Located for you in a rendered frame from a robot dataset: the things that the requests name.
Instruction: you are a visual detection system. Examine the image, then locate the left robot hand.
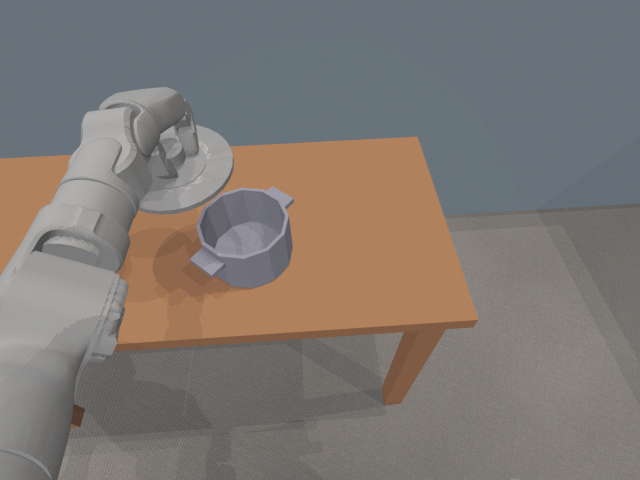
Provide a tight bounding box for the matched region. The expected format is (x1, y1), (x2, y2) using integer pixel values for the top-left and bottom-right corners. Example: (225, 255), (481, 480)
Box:
(99, 87), (199, 179)

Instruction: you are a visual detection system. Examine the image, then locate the robot left forearm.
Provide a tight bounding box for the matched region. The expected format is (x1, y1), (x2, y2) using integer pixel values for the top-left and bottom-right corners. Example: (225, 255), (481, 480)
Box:
(0, 99), (160, 310)

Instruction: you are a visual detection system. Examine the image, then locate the lid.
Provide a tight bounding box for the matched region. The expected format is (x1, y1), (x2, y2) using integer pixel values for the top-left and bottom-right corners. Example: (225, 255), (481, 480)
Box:
(138, 125), (234, 215)

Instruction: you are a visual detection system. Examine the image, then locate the table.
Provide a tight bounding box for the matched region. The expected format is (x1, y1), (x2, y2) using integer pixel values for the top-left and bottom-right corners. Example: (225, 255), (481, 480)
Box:
(0, 137), (478, 428)

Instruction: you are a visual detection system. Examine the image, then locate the robot left upper arm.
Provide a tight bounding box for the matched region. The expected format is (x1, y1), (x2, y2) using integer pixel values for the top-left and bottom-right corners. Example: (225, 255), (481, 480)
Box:
(0, 250), (129, 480)

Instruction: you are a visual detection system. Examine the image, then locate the knob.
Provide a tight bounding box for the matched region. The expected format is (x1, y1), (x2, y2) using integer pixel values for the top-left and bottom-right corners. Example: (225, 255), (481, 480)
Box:
(159, 138), (186, 168)

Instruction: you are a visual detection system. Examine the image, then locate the pot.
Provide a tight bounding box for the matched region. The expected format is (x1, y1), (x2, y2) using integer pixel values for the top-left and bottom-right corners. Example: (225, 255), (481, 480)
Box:
(190, 186), (294, 288)

